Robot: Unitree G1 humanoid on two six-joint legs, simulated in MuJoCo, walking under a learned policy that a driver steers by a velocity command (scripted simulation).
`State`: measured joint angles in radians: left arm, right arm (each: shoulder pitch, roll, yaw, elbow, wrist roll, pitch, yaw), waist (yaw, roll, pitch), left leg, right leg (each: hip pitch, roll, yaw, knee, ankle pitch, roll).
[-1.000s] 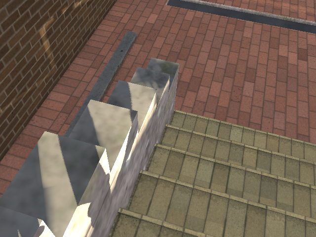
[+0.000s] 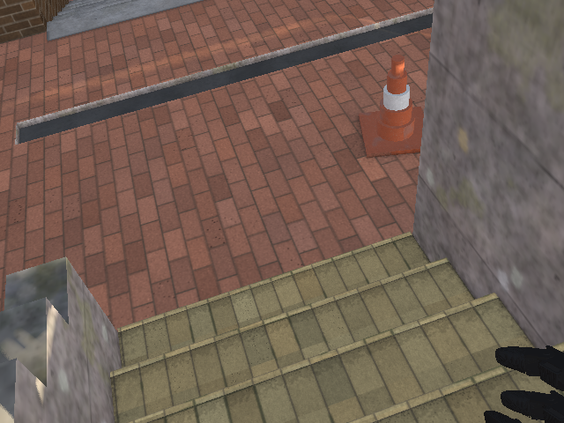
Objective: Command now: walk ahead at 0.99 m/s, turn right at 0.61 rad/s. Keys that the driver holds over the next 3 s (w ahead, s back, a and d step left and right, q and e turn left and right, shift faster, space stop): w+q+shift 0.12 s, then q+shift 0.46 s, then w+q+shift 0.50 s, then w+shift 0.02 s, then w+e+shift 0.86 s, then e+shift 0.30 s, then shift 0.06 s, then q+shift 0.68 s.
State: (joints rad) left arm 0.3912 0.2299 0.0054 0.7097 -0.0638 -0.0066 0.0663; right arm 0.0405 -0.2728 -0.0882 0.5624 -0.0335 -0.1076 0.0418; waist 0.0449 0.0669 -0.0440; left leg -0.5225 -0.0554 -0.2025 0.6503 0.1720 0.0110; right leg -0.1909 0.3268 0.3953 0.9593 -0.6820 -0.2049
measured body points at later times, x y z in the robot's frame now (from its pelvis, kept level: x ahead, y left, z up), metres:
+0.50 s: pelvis +0.32 -0.03 -0.21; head +0.32 -0.03 +0.24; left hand +0.46 +0.22 -0.29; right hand +0.35 -0.29 -0.35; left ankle +0.15 +0.07 -0.82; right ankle +0.47 -0.16 -0.94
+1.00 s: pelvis +0.44 +0.14 -0.34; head +0.41 +0.17 +0.11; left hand +0.39 +0.46 -0.44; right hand +0.64 -0.03 -0.44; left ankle +0.38 +0.19 -1.01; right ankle +0.59 -0.02 -0.92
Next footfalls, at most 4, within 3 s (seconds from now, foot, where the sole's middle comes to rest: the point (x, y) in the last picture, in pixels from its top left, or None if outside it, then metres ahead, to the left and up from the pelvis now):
0.14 left None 0.12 0.11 -0.88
0.40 right None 0.41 -0.15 -0.93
0.52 right None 0.47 -0.19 -1.05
0.86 left None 0.41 0.21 -1.05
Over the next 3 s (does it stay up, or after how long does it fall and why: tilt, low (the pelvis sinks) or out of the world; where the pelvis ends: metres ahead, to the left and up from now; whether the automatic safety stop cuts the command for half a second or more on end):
stays up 1.29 0.76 -0.80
